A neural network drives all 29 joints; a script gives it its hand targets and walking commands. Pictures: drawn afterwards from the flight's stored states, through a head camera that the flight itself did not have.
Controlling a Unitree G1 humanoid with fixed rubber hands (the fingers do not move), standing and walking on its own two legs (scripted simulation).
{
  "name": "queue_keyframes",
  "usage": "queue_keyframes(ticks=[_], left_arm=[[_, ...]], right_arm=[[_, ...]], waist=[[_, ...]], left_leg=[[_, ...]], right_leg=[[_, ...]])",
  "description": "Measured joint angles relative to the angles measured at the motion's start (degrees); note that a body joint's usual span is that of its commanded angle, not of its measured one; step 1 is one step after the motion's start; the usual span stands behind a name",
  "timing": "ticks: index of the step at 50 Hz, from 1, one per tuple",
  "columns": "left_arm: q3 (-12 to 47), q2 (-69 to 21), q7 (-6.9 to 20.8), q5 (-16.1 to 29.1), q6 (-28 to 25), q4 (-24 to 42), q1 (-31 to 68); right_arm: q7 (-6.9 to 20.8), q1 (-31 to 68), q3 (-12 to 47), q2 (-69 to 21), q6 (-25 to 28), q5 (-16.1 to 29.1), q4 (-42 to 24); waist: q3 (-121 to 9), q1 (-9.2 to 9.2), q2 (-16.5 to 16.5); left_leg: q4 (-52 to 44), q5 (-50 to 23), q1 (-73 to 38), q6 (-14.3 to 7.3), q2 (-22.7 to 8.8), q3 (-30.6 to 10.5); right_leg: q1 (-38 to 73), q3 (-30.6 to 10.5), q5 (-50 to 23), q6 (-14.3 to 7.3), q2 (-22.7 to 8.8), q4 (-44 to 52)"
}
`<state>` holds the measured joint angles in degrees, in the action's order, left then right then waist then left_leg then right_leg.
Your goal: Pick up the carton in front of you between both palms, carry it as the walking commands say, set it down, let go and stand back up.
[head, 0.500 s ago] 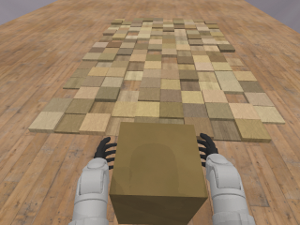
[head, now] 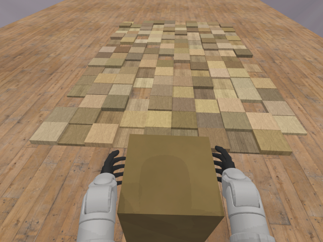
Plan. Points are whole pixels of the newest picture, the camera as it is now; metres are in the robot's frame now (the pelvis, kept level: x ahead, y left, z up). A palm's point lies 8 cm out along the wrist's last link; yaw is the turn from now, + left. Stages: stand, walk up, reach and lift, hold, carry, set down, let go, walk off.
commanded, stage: hold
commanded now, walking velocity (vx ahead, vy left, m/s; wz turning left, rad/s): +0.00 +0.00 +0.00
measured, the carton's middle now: (166, 192) +0.28 +0.00 -0.03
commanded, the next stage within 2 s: carry in 0.10 s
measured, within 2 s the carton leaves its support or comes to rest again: neither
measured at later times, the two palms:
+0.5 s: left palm (115, 146) +0.36 +0.14 +0.08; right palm (226, 140) +0.37 -0.16 +0.08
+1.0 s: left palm (136, 90) +0.64 +0.10 +0.08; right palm (215, 89) +0.64 -0.20 +0.08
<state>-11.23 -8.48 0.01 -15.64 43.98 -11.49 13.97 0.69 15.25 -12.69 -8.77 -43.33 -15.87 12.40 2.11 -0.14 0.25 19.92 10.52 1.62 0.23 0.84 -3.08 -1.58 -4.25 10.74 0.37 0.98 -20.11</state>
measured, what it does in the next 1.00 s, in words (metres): walks ahead: left foot, then right foot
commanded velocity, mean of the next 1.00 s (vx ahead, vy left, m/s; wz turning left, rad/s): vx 0.47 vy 0.00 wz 0.00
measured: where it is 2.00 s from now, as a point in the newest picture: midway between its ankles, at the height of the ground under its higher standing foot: (166, 155)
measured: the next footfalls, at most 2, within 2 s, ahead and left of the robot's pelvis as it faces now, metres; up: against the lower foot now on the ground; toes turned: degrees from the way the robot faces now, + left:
left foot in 0.58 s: +0.21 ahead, +0.09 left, +0.00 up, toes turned +10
right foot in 0.96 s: +0.55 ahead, -0.14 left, +0.00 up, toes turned -12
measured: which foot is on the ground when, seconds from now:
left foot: down 0.00-0.36, up 0.38-0.56, down 0.58-1.00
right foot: down 0.00-0.58, up 0.60-0.94, down 0.96-1.00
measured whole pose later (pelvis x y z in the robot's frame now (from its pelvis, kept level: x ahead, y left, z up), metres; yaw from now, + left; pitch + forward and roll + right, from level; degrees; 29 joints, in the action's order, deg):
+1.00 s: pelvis +0.39 -0.05 -0.03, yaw +1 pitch +3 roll -1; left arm -3.9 -7.3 -7.5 -3.3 71.6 29.2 4.6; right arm -7.3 5.8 -4.9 -7.3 -72.0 -2.5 -29.4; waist -5.5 -0.5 -2.6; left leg 36.4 29.2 0.4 2.3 -7.0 7.8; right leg -29.0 14.5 5.5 -4.5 -2.4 -33.1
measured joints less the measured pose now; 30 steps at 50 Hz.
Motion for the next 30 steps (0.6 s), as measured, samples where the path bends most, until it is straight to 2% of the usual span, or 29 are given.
queue_keyframes(ticks=[6, 9, 11, 14, 18, 21, 23, 27, 28, 30], left_arm=[[0.47, 0.14, -0.22, 0.57, 0.46, 0.49, -0.56], [1.23, 0.33, -0.66, 1.47, 1.19, 1.63, -1.59], [1.64, 0.45, -0.95, 2.36, 2.13, 3.96, -2.11], [2.04, 0.62, -1.62, 4.20, 4.36, 9.21, -2.90], [3.47, 0.69, -2.88, 6.38, 9.15, 14.83, -3.65], [5.55, 0.74, -4.13, 7.63, 12.79, 18.36, -4.20], [6.47, 0.93, -4.88, 8.66, 15.33, 22.18, -5.86], [7.50, 1.15, -6.15, 10.06, 19.88, 31.13, -9.07], [7.59, 1.17, -6.45, 10.48, 20.81, 33.42, -9.79], [7.07, 1.26, -6.69, 11.12, 22.16, 37.20, -11.35]], right_arm=[[-0.20, -0.68, 0.50, 0.18, -0.59, 0.48, -0.74], [-0.72, -1.80, 1.33, 0.41, -1.54, 1.43, -2.18], [-1.02, -2.15, 1.98, 0.49, -2.57, 2.30, -4.42], [-1.77, -2.58, 3.37, 0.55, -4.78, 3.80, -9.18], [-2.88, -4.20, 4.46, 0.88, -9.80, 5.61, -15.94], [-3.61, -6.35, 4.27, 1.30, -13.64, 7.64, -21.47], [-4.34, -7.60, 4.85, 1.24, -16.09, 8.97, -24.88], [-5.41, -9.68, 6.98, 1.45, -20.02, 10.89, -31.94], [-5.52, -10.04, 7.46, 1.45, -20.76, 11.21, -33.66], [-5.74, -10.53, 8.98, 1.40, -21.72, 11.48, -35.78]], waist=[[-1.99, 0.18, -0.05], [-5.45, 0.32, -0.24], [-7.11, 0.44, -0.40], [-8.86, 0.65, -0.61], [-11.58, 0.24, -1.77], [-12.83, -0.03, -0.51], [-12.66, 0.20, 0.89], [-11.14, 1.14, 2.55], [-10.72, 1.39, 2.63], [-10.67, 1.67, 2.57]], left_leg=[[1.90, 0.80, 2.73, 0.08, 0.01, 0.10], [5.82, 6.89, 6.99, -0.01, -0.04, 0.40], [6.87, 7.69, 9.17, -0.06, -0.17, 0.71], [8.36, 5.00, 11.38, -0.14, -0.56, 1.29], [11.99, 9.79, 13.08, -0.24, -2.20, 0.87], [20.41, 15.63, 17.86, -0.21, -2.92, 4.85], [21.89, 16.97, 20.57, -0.13, -2.30, 7.64], [12.69, 9.25, 21.94, -0.08, -0.65, 12.32], [8.79, 6.54, 20.76, -0.28, -0.33, 13.59], [7.36, -0.06, 19.27, -2.49, -0.51, 15.30]], right_leg=[[-2.81, -0.01, 0.82, 0.05, 0.09, -2.00], [-7.26, 0.19, 7.51, -0.03, 0.10, -6.34], [-9.84, 0.83, 9.29, -0.07, -0.25, -8.11], [-12.87, 2.66, 9.47, -0.29, -1.12, -10.99], [-12.52, 5.26, 6.99, -0.64, -0.69, -9.85], [-11.59, 6.68, 9.11, -1.27, -1.45, -8.84], [-9.96, 6.62, 9.21, -1.08, -2.55, -6.31], [-6.13, 6.00, 10.13, -0.18, -4.20, -3.02], [-5.62, 5.70, 11.56, 0.17, -4.44, -4.26], [-8.10, 6.16, 15.22, 0.38, -5.12, -13.24]])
